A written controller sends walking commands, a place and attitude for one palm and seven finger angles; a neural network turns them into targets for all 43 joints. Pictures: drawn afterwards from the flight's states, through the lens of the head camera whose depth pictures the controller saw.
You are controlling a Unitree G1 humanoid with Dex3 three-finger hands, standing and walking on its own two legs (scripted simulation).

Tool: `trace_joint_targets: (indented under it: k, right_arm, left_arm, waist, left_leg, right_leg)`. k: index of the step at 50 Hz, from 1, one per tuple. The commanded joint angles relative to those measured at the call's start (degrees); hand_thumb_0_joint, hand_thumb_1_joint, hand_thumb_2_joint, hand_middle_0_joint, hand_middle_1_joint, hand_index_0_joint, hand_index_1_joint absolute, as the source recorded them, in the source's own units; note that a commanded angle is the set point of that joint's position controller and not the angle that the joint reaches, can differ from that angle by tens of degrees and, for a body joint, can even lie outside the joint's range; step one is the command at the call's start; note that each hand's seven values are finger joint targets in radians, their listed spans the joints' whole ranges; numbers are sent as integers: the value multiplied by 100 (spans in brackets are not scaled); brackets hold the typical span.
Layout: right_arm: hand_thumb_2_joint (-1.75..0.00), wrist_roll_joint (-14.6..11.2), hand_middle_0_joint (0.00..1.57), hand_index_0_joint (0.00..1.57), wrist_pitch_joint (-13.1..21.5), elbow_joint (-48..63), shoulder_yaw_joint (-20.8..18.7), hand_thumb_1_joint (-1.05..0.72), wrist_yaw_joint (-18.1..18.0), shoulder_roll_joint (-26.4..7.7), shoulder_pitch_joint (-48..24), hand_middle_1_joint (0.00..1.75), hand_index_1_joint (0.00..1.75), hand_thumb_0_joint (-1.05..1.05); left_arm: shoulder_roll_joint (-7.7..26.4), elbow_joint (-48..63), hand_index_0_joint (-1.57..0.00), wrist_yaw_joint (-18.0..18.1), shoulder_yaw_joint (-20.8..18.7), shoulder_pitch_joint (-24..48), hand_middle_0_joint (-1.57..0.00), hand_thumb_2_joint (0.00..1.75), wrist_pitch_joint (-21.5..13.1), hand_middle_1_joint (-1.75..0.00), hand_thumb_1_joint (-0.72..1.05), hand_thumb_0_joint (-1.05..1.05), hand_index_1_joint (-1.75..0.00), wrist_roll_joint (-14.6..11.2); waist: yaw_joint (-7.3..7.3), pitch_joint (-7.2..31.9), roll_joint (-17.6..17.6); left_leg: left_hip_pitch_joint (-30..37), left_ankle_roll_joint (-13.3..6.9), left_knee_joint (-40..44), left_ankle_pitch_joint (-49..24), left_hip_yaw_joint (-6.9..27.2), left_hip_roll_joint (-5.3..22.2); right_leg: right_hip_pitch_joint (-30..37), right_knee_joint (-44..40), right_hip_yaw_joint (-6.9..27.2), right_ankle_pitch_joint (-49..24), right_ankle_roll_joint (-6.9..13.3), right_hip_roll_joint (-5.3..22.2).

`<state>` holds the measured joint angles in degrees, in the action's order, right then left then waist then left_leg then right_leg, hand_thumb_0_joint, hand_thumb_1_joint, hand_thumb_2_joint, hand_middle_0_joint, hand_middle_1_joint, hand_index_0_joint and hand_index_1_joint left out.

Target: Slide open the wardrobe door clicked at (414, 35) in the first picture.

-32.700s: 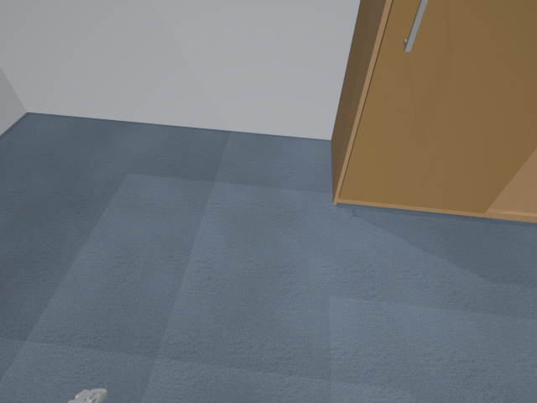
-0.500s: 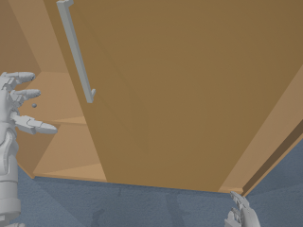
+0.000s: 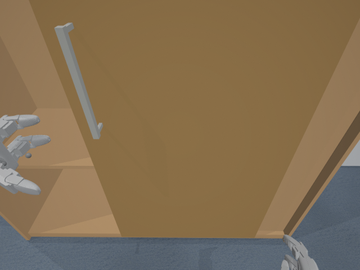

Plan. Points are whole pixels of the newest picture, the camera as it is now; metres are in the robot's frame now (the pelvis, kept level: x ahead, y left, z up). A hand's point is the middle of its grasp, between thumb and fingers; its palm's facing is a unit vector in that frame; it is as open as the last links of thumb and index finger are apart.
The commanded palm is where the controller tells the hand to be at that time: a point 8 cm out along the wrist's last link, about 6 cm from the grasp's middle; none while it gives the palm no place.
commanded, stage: draw the hand back to the body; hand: left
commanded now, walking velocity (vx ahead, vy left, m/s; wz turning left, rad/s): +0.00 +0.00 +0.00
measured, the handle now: (84, 88) +0.49 +0.29 +0.21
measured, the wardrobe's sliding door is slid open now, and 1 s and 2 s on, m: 0.53 0.53 0.53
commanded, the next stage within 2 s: step back with the hand held close in 1.26 s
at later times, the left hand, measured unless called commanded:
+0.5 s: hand (22, 181) +0.21 +0.30 +0.17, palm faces +0.50 -0.83 -0.25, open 12.6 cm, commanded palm +0.16 +0.33 +0.18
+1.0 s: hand (46, 189) +0.20 +0.25 +0.17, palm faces +0.44 -0.82 -0.36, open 7.9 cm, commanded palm +0.16 +0.29 +0.18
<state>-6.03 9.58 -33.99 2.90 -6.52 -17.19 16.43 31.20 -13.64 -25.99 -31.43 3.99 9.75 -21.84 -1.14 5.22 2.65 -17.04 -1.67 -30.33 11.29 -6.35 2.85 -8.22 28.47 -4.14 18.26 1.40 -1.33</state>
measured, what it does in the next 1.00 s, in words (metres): stands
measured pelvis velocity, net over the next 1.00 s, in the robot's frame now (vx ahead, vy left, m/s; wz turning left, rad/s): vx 0.02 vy -0.01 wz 0.00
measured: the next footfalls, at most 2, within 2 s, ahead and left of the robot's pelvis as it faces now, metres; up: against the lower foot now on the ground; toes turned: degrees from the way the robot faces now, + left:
none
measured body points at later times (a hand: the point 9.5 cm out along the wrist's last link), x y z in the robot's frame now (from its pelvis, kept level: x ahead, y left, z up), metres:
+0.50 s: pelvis -0.01 +0.02 +0.01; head -0.04 +0.01 +0.46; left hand +0.18 +0.34 +0.19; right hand +0.18 -0.19 -0.07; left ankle +0.06 +0.10 -0.73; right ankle -0.03 -0.10 -0.73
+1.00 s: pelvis +0.02 -0.01 +0.01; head -0.02 -0.03 +0.46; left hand +0.17 +0.29 +0.19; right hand +0.21 -0.23 -0.07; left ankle +0.06 +0.10 -0.73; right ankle -0.03 -0.10 -0.73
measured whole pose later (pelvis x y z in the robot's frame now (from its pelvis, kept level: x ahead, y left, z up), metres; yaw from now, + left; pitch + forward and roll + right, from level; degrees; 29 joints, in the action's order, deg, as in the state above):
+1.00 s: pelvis +0.02 -0.01 +0.01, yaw +0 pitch -5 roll +0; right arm 0.1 6.7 -37.0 0.7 -4.5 -13.9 11.2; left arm 19.8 22.1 5.6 -17.9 -27.2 -4.3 -5.3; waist -4.3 0.0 3.0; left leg -7.4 -1.2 -22.0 9.2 -4.3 0.7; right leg 1.7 19.2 -3.7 15.7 1.9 -1.3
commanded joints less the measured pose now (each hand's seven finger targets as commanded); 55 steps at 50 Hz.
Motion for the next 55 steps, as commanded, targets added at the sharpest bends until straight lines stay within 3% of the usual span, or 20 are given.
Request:
trace_joint_targets:
  k: [1,3,6,9,10,11,12,13,16,17,18,19,20,23,24,27,35,44,45,55]
  right_arm:
    - [-90,2,20,20,437,1072,-235,-90,-7,-584,-1054,30,30,0]
    - [-90,11,20,20,502,1059,-206,-90,-52,-536,-1082,30,30,0]
    - [-90,57,20,20,591,959,-165,-90,-152,-511,-1115,30,30,0]
    - [-90,103,20,20,660,865,-110,-90,-195,-483,-1143,30,30,0]
    - [-90,422,20,20,690,691,-218,-90,-69,-569,-1049,30,30,0]
    - [-90,435,20,20,717,639,-161,-90,-45,-460,-1187,30,30,0]
    - [-90,422,20,20,681,586,-168,-90,-27,-449,-1138,30,30,0]
    - [-90,430,20,20,605,569,-168,-90,13,-436,-1170,30,30,0]
    - [-90,476,20,20,512,556,-216,-90,83,-443,-1192,30,30,0]
    - [-90,503,20,20,495,561,-238,-90,93,-383,-1193,30,30,0]
    - [-90,516,20,20,464,557,-220,-90,119,-405,-1212,30,30,0]
    - [-90,521,20,20,436,560,-250,-90,123,-357,-1255,30,30,0]
    - [-90,521,20,20,408,533,-261,-90,118,-380,-1276,30,30,0]
    - [-90,534,20,20,305,485,-260,-90,106,-359,-1349,30,30,0]
    - [-90,535,20,20,284,478,-264,-90,109,-321,-1366,30,30,0]
    - [-90,560,20,20,262,472,-291,-90,122,-312,-1387,30,30,0]
    - [-90,589,20,20,157,572,-409,-90,203,-329,-1359,30,30,0]
    - [-90,605,20,20,74,645,-430,-90,199,-245,-1325,30,30,0]
    - [-90,606,20,20,63,640,-426,-90,187,-272,-1316,30,30,0]
    - [-90,613,20,20,-94,633,-415,-90,102,-209,-1369,30,30,0]
  left_arm:
    - [1320,1792,-25,149,-298,1256,-25,20,-245,-115,-55,0,-115,-174]
    - [1028,2299,-25,203,68,1548,-25,20,-266,-115,-55,0,-115,-118]
    - [1029,2942,-25,408,218,1850,-25,24,-335,-111,-48,0,-111,-16]
    - [985,3046,-24,580,168,1644,-24,29,-368,-104,-37,0,-104,58]
    - [1588,3284,-24,1718,-162,1616,-24,31,-892,-102,-33,0,-102,931]
    - [629,3077,-24,2167,390,1049,-24,32,-1072,-100,-30,0,-100,1012]
    - [321,2881,-24,2396,464,359,-24,34,-1104,-98,-26,0,-98,1053]
    - [229,3031,-24,2567,509,267,-24,36,-1203,-96,-22,0,-96,1174]
    - [324,3730,-24,2937,458,93,-24,41,-1508,-89,-12,0,-89,1392]
    - [135,3803,-23,3018,606,-235,-23,43,-1543,-87,-8,0,-87,1433]
    - [189,3869,-23,3086,594,-173,-23,44,-1588,-85,-4,0,-85,1496]
    - [39,3912,-23,3139,731,-323,-23,46,-1602,-83,-1,0,-83,1522]
    - [24,3838,-23,3187,748,-461,-23,48,-1614,-81,3,0,-81,1543]
    - [203,3898,-23,3289,586,-479,-23,53,-1673,-75,14,0,-75,1636]
    - [22,3966,-22,3288,750,-499,-22,55,-1698,-73,17,0,-73,1661]
    - [40,4186,-22,3321,711,-804,-22,60,-1767,-66,28,0,-66,1705]
    - [-7,4361,-21,3270,589,-2156,-21,74,-1817,-49,57,0,-49,1680]
    - [-86,4933,-20,3251,701,-2443,-20,90,-1821,-30,90,0,-30,1690]
    - [-28,4828,-20,3256,658,-2498,-20,90,-1780,-30,90,0,-30,1685]
    - [-80,4621,-20,3221,676,-2386,-20,90,-1678,-30,90,0,-30,1629]
  waist:
    - [-196,302,128]
    - [-116,273,471]
    - [-69,267,762]
    - [-128,170,592]
    - [-241,-396,598]
    - [-122,-422,577]
    - [-124,-560,332]
    - [-157,-431,375]
    - [-214,269,407]
    - [-218,329,352]
    - [-233,338,311]
    - [-203,221,323]
    - [-197,86,81]
    - [-227,-175,160]
    - [-194,-286,294]
    - [-244,-245,503]
    - [-345,-316,-93]
    - [-289,-352,259]
    - [-297,-428,75]
    - [-308,-365,-82]
  left_leg:
    - [1194,-99,302,-426,703,-119]
    - [1390,-90,430,-259,771,-122]
    - [1540,-83,606,107,883,-130]
    - [1531,-27,888,540,1054,-109]
    - [1134,19,993,884,999,-187]
    - [1180,71,1133,1194,1093,-146]
    - [1115,107,1270,1523,1183,-60]
    - [1146,114,1371,1635,1208,-42]
    - [1393,71,1307,974,1050,-75]
    - [1500,63,1271,718,1008,-50]
    - [1533,84,1351,761,1057,-51]
    - [1567,81,1401,844,1052,-6]
    - [1495,65,1453,883,1064,9]
    - [1448,65,1526,937,985,-21]
    - [1464,77,1556,956,1000,-17]
    - [1527,97,1527,634,969,-31]
    - [1538,62,1293,-354,745,-33]
    - [1705,13,1081,-698,549,-109]
    - [1668,-2,1084,-747,552,-103]
    - [1761,-89,953,-1056,433,-194]
  right_leg:
    - [-1069,-655,418,-1040,-321,27]
    - [-1163,-682,308,-789,-246,-32]
    - [-1140,-763,253,-478,-139,-58]
    - [-1041,-781,143,-272,-50,-67]
    - [-1268,-1251,404,-41,21,-8]
    - [-1189,-1178,328,28,38,81]
    - [-1107,-1081,280,92,31,81]
    - [-944,-1060,280,63,45,83]
    - [-335,-1032,322,-341,65,105]
    - [-241,-993,316,-432,59,105]
    - [-262,-1020,322,-415,52,74]
    - [-275,-1032,339,-344,35,80]
    - [-242,-1104,334,-335,28,59]
    - [-249,-1220,339,-238,12,70]
    - [-252,-1199,330,-245,19,76]
    - [-81,-1196,320,-431,41,89]
    - [50,-1273,273,-843,10,90]
    - [-57,-1358,339,-1128,-39,139]
    - [-46,-1382,316,-1198,-43,133]
    - [25,-1411,400,-1788,-114,211]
